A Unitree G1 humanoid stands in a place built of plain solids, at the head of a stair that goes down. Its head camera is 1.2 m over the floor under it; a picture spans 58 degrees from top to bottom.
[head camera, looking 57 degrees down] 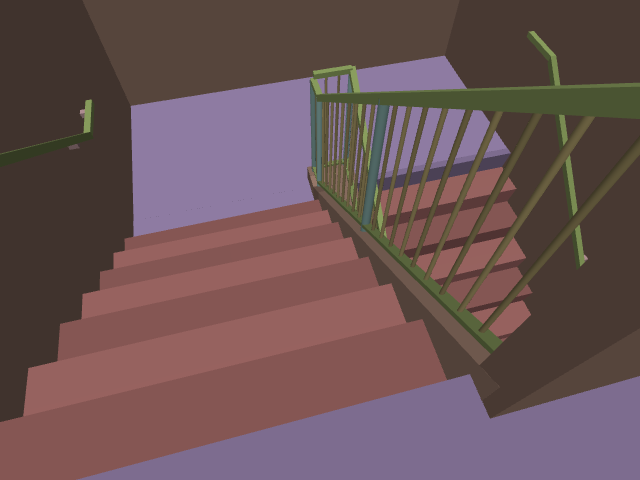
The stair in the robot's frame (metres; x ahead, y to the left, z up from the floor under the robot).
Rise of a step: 0.19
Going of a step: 0.25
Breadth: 1.40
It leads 14 degrees to the left of straight ahead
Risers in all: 8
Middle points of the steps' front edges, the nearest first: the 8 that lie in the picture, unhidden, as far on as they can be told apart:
0.17 0.27 0.00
0.41 0.33 -0.19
0.64 0.39 -0.38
0.89 0.45 -0.57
1.12 0.51 -0.76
1.36 0.57 -0.96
1.59 0.63 -1.14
1.83 0.69 -1.33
